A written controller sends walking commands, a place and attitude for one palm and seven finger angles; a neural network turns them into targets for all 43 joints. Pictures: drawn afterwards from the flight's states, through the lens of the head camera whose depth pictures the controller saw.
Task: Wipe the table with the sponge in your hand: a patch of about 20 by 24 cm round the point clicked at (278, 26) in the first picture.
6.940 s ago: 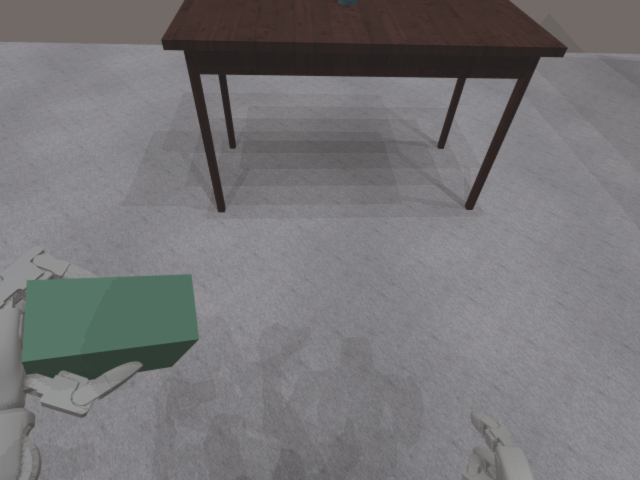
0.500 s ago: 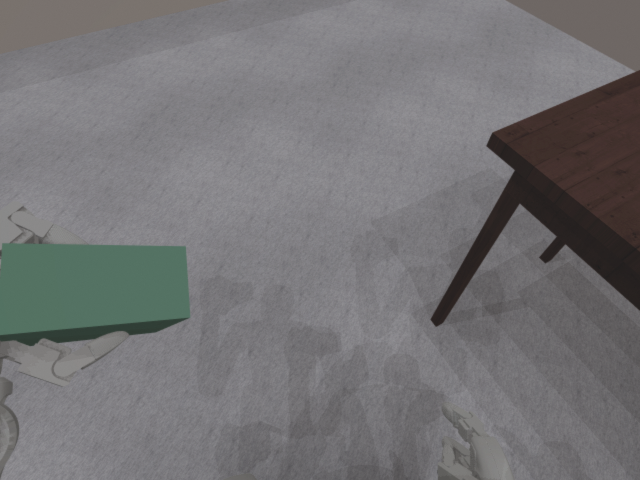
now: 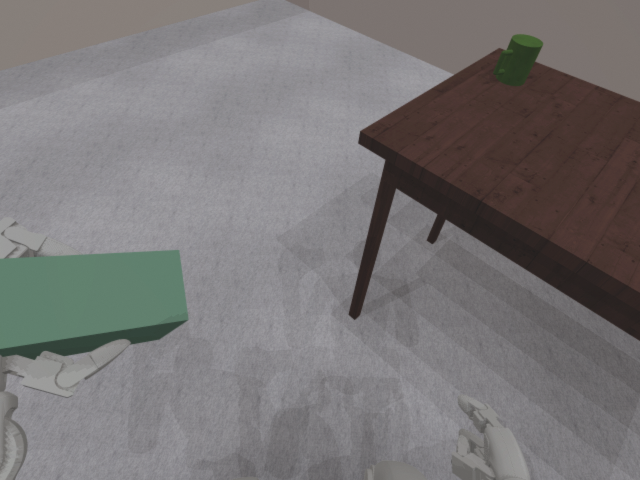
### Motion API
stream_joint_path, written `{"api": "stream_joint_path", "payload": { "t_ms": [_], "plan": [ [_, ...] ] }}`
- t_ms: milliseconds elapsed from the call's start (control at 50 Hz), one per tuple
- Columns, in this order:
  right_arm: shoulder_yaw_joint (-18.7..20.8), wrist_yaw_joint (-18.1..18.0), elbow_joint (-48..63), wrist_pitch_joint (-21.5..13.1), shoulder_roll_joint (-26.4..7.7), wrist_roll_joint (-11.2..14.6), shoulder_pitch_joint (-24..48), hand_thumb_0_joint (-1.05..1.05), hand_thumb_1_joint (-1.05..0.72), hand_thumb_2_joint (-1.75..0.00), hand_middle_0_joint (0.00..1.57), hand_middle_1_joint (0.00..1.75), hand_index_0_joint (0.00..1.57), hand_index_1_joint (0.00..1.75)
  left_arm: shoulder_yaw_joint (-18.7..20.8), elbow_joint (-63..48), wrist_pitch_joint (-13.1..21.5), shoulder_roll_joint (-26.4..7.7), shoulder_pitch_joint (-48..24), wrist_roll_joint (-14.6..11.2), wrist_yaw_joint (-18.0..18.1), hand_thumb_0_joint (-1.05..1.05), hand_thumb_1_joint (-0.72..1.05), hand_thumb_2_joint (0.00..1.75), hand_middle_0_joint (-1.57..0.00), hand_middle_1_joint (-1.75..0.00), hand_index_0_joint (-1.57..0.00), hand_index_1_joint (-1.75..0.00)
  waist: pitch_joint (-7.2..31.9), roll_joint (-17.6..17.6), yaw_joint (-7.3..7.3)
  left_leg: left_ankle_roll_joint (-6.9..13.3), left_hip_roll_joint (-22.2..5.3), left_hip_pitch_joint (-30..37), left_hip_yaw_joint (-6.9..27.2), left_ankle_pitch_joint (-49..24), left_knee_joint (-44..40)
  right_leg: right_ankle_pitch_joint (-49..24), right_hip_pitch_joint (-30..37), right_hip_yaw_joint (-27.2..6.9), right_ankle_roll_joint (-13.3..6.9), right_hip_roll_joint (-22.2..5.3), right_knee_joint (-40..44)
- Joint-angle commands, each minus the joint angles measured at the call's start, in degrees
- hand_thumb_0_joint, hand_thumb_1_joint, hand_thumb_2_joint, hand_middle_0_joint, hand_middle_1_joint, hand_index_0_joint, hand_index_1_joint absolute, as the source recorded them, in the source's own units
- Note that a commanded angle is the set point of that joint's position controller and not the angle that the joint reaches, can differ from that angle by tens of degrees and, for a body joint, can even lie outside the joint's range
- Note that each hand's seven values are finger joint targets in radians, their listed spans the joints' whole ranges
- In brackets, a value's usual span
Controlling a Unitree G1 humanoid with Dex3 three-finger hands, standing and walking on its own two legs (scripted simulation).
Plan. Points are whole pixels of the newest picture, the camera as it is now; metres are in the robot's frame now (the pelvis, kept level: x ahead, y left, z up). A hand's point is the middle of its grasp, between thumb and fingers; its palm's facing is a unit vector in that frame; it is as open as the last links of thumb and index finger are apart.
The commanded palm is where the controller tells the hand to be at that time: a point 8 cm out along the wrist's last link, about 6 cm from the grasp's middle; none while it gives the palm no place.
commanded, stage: turn to face it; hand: left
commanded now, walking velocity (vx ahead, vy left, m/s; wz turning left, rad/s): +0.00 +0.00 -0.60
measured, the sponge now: (121, 304) +0.23 +0.22 +0.15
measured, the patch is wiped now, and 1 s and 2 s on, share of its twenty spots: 0.00 0.00 0.00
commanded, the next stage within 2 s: take the last steps up to it in 1.84 s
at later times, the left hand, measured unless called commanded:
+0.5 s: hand (284, 335) +0.21 +0.07 +0.17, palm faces +0.09 -0.82 -0.57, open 10.4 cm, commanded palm +0.17 +0.12 +0.18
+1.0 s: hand (334, 330) +0.21 +0.03 +0.18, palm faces -0.11 -0.89 -0.43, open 10.4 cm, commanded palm +0.19 +0.08 +0.18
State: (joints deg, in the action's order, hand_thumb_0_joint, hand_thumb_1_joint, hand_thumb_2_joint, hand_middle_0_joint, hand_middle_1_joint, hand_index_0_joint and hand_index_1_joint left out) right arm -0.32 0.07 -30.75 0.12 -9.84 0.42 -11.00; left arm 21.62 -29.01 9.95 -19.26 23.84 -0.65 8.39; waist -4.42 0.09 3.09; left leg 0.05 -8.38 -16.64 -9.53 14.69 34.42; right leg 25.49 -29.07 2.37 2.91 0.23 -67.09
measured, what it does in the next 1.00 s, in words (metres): walks backwards, turning right: right foot, then left foot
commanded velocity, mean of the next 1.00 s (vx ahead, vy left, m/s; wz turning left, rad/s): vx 0.00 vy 0.00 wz -0.60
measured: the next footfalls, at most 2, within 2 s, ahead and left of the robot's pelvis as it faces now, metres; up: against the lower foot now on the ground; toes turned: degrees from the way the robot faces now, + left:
right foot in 0.24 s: -0.04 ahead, -0.16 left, +0.00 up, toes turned -16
left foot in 0.92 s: -0.01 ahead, +0.04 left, +0.00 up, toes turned -29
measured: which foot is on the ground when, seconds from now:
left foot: down 0.00-0.24, up 0.26-0.90, down 0.92-1.00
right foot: up 0.00-0.22, down 0.24-0.92, up 0.94-1.00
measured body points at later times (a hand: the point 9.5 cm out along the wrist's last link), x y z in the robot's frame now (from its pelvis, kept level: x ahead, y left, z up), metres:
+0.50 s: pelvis -0.07 -0.10 +0.01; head -0.03 -0.15 +0.45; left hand +0.20 +0.11 +0.20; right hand +0.01 -0.40 -0.11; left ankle -0.02 +0.04 -0.63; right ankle -0.08 -0.15 -0.73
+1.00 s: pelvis -0.10 -0.07 +0.00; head -0.07 -0.07 +0.45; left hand +0.21 +0.08 +0.20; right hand -0.05 -0.35 -0.07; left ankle -0.05 +0.06 -0.73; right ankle -0.11 -0.15 -0.70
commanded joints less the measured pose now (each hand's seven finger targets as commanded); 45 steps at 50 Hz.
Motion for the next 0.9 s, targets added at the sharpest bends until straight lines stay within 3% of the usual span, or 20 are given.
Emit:
{"api": "stream_joint_path", "payload": {
  "t_ms": [0, 40, 60, 120, 140, 180, 200, 220, 240, 260, 280, 340, 360, 440, 520, 740, 820, 840, 860, 880],
  "plan": [
    [3.55, 0.10, 8.64, -4.56, -9.83, 0.41, 3.70, 0.00, -0.90, -0.90, 0.20, 0.30, 0.20, 0.30, 0.48, -19.31, 4.59, -9.16, -8.50, 0.05, 0.63, 0.00, 0.10, 1.30, -1.20, -1.60, -1.20, -1.60, 2.63, -17.10, -2.94, 3.24, -13.52, -2.28, 6.14, 4.64, -19.35, -1.07, 3.45, 2.77, 1.16, -2.52, 7.28],
    [3.66, 0.07, 8.85, -5.02, -9.92, 0.22, 3.55, 0.00, -0.90, -0.90, 0.20, 0.30, 0.20, 0.30, 4.16, -18.06, 4.64, -12.01, -6.06, 0.06, 1.10, 0.00, 0.10, 1.30, -1.20, -1.60, -1.20, -1.60, 3.69, -17.76, -2.77, 3.16, -14.08, -0.73, 6.05, 8.32, -19.91, 0.40, 5.09, 4.72, 1.20, -2.14, 12.47],
    [3.27, 0.12, 9.02, -5.16, -9.38, 0.10, 3.34, 0.00, -0.90, -0.90, 0.20, 0.30, 0.20, 0.30, 3.80, -17.25, 4.75, -10.86, -4.95, -0.59, 0.92, 0.00, 0.10, 1.30, -1.20, -1.60, -1.20, -1.60, 4.12, -17.71, -2.93, 3.37, -14.94, -0.72, 6.74, 7.97, -19.85, 2.13, 6.63, 5.30, 1.17, -1.96, 15.45],
    [3.48, 0.37, 8.82, -5.53, -9.12, 0.16, 0.91, 0.00, -0.90, -0.90, 0.20, 0.30, 0.20, 0.30, 6.12, -14.83, 4.87, -11.20, -1.36, -1.81, 0.67, 0.00, 0.10, 1.30, -1.20, -1.60, -1.20, -1.60, 7.64, -18.21, -2.86, 1.92, -14.40, 3.80, 2.33, -0.84, -15.10, 2.76, 10.72, 7.39, 0.85, -0.34, 26.27],
    [3.53, 0.43, 8.93, -5.57, -9.09, 0.29, 0.24, 0.00, -0.90, -0.90, 0.20, 0.30, 0.20, 0.30, 7.05, -13.56, 4.52, -11.59, 0.63, -1.82, 0.61, 0.00, 0.10, 1.30, -1.20, -1.60, -1.20, -1.60, 9.50, -18.40, -2.84, 1.19, -13.60, 5.83, 0.65, -6.77, -11.39, 0.45, 12.09, 8.17, 0.76, 0.48, 30.86],
    [3.55, 0.92, 8.55, -5.53, -8.99, 0.87, -0.38, 0.00, -0.90, -0.90, 0.20, 0.30, 0.20, 0.30, 7.00, -14.56, 4.28, -11.94, 0.61, -2.06, 0.18, 0.00, 0.10, 1.30, -1.20, -1.60, -1.20, -1.60, 12.22, -13.33, -2.69, -0.68, -11.49, 6.04, -1.44, -10.73, -2.37, -10.27, 18.54, 6.27, -0.39, -0.49, 42.00],
    [3.43, 1.04, 8.33, -5.28, -8.00, 1.05, -1.15, 0.00, -0.90, -0.90, 0.20, 0.30, 0.20, 0.30, 7.94, -14.59, 4.41, -13.83, 0.27, -1.81, 0.25, 0.00, 0.10, 1.30, -1.20, -1.60, -1.20, -1.60, 12.90, -3.04, -3.03, -2.40, -7.75, 2.42, -2.63, -4.24, 6.41, -19.64, 22.28, -0.38, -3.09, -6.11, 47.06],
    [2.60, 0.42, 9.77, -5.14, -6.10, 1.01, 1.36, 0.00, -0.90, -0.90, 0.20, 0.30, 0.20, 0.30, 10.46, -14.19, 4.75, -17.24, 1.44, -2.01, 0.72, 0.00, 0.10, 1.30, -1.20, -1.60, -1.20, -1.60, 12.14, 13.50, -2.09, -4.37, -1.04, -12.81, -1.71, 17.44, 17.11, -49.28, 30.42, -15.79, -8.09, -15.08, 45.27],
    [1.48, 0.08, 9.87, -4.76, -6.33, 0.49, 4.78, 0.00, -0.90, -0.90, 0.20, 0.30, 0.20, 0.30, 12.83, -10.88, 4.28, -17.97, 4.50, -2.10, 1.50, 0.00, 0.10, 1.30, -1.20, -1.60, -1.20, -1.60, 14.03, 15.20, -0.70, -5.36, 3.10, -21.95, 2.74, 23.19, 27.79, -70.47, 34.01, -20.97, -11.57, -19.50, 41.37],
    [2.68, 0.01, 8.91, -4.14, -7.09, 1.94, 4.41, 0.00, -0.90, -0.90, 0.20, 0.30, 0.20, 0.30, 9.31, -11.25, 2.96, -15.46, 4.17, -2.94, 0.97, 0.00, 0.10, 1.30, -1.20, -1.60, -1.20, -1.60, 15.51, 16.91, -1.80, -5.16, 1.60, -23.23, 8.13, 18.73, 33.74, -68.72, 34.50, -18.61, -10.87, -18.97, 40.32],
    [2.59, -0.31, 9.84, -3.46, -6.88, 1.96, 4.89, 0.00, -0.90, -0.90, 0.20, 0.30, 0.20, 0.30, 11.78, -11.72, 2.57, -16.73, 7.67, -3.43, 0.83, 0.00, 0.10, 1.30, -1.20, -1.60, -1.20, -1.60, 13.72, 15.28, -2.20, -5.48, 1.57, -25.55, 9.36, 15.44, 37.22, -66.67, 35.39, -18.50, -11.00, -17.49, 39.79],
    [1.14, -0.90, 8.00, -0.37, -5.58, 1.11, 7.43, 0.00, -0.90, -0.90, 0.20, 0.30, 0.20, 0.30, 12.42, -13.45, 3.50, -15.51, 8.67, -3.85, 1.29, 0.00, 0.10, 1.30, -1.20, -1.60, -1.20, -1.60, 14.28, 5.75, -1.89, -6.68, 1.96, -26.78, 8.77, 9.57, 37.63, -59.27, 37.64, -13.21, -10.65, -14.89, 40.53],
    [1.70, -1.26, 7.53, 0.34, -5.88, 0.89, 7.82, 0.00, -0.90, -0.90, 0.20, 0.30, 0.20, 0.30, 12.34, -11.58, 3.73, -14.86, 9.61, -3.66, 1.46, 0.00, 0.10, 1.30, -1.20, -1.60, -1.20, -1.60, 13.57, 4.57, -2.03, -6.66, 2.54, -25.23, 8.30, 8.05, 36.90, -58.41, 36.46, -13.04, -10.41, -14.36, 41.63],
    [3.42, -1.94, 6.90, 1.16, -7.91, 0.75, 7.19, 0.00, -0.90, -0.90, 0.20, 0.30, 0.20, 0.30, 9.75, -10.05, 4.19, -14.09, 6.18, -3.52, 1.61, 0.00, 0.10, 1.30, -1.20, -1.60, -1.20, -1.60, 11.22, 3.96, -2.58, -5.94, 3.58, -21.04, 9.31, 5.24, 33.89, -50.04, 30.36, -16.12, -9.65, -13.75, 45.10],
    [4.08, -1.68, 7.24, 1.08, -9.30, 0.67, 6.46, 0.00, -0.90, -0.90, 0.20, 0.30, 0.20, 0.30, 7.66, -9.22, 4.59, -13.22, 3.61, -3.18, 1.49, 0.00, 0.10, 1.30, -1.20, -1.60, -1.20, -1.60, 9.62, 4.35, -1.75, -5.25, 4.37, -18.19, 9.78, 4.89, 28.29, -41.94, 26.85, -20.36, -9.71, -12.88, 48.13],
    [3.00, -0.54, 10.22, 1.81, -8.82, 0.89, 7.15, 0.00, -0.90, -0.90, 0.20, 0.30, 0.20, 0.30, 7.38, -12.18, 4.86, -14.24, 0.00, -2.90, 0.91, 0.00, 0.10, 1.30, -1.20, -1.60, -1.20, -1.60, 11.95, 3.88, -0.13, -3.47, 5.76, -8.75, 10.89, 9.55, 6.11, -36.08, 25.82, -30.24, -12.29, -12.05, 48.63],
    [2.25, -0.25, 10.54, 2.91, -8.08, 0.63, 5.78, 0.00, -0.90, -0.90, 0.20, 0.30, 0.20, 0.30, 6.12, -12.22, 4.25, -13.41, -0.55, -2.58, 0.10, 0.00, 0.10, 1.30, -1.20, -1.60, -1.20, -1.60, 12.73, 3.15, -0.83, -2.50, 6.03, 0.52, 10.10, 5.98, -3.39, -29.22, 19.27, -30.54, -10.44, -9.26, 48.52],
    [2.28, -0.07, 10.63, 2.92, -8.38, 0.79, 5.58, 0.00, -0.90, -0.90, 0.20, 0.30, 0.20, 0.30, 5.63, -14.27, 4.24, -13.21, -2.36, -2.62, -0.13, 0.00, 0.10, 1.30, -1.20, -1.60, -1.20, -1.60, 13.84, 2.56, -1.51, -2.19, 4.62, 5.53, 10.22, 3.04, -9.02, -27.61, 17.23, -29.55, -9.36, -8.33, 46.35],
    [2.19, -0.29, 10.50, 3.00, -8.24, 0.58, 5.14, 0.00, -0.90, -0.90, 0.20, 0.30, 0.20, 0.30, 5.91, -13.87, 4.35, -13.77, -1.90, -2.44, -0.20, 0.00, 0.10, 1.30, -1.20, -1.60, -1.20, -1.60, 13.75, 0.78, -1.61, -1.13, 2.74, 11.53, 10.36, -0.21, -12.51, -24.18, 12.30, -27.59, -7.50, -5.58, 43.90],
    [2.40, -0.51, 10.76, 2.95, -8.87, 0.36, 5.20, 0.00, -0.90, -0.90, 0.20, 0.30, 0.20, 0.30, 5.59, -14.59, 4.41, -13.21, -2.43, -2.51, -0.39, 0.00, 0.10, 1.30, -1.20, -1.60, -1.20, -1.60, 12.72, -2.90, -1.81, 1.08, -2.69, 16.16, 14.66, -2.85, -14.81, -17.52, 5.38, -24.07, -5.52, -1.62, 39.49]
  ]
}}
